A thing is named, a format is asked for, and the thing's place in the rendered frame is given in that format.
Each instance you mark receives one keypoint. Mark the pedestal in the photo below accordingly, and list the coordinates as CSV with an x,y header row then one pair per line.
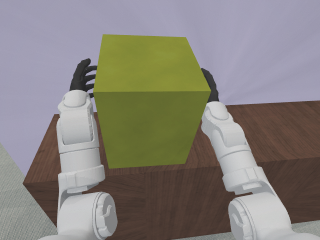
x,y
176,201

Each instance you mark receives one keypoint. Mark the robot left hand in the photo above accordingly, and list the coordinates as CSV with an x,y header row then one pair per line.
x,y
80,79

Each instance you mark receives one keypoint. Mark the robot right upper arm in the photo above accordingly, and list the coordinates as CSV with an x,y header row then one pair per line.
x,y
261,216

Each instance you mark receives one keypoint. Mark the robot left upper arm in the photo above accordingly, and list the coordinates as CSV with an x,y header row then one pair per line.
x,y
90,216

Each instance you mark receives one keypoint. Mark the robot right hand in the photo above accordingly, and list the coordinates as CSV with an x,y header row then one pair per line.
x,y
214,95

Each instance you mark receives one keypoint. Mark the carton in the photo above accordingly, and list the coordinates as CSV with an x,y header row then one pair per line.
x,y
150,95

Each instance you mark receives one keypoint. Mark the robot left forearm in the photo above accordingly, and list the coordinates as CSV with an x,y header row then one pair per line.
x,y
78,145

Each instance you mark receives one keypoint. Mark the robot right forearm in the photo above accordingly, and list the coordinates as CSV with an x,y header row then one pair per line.
x,y
240,171

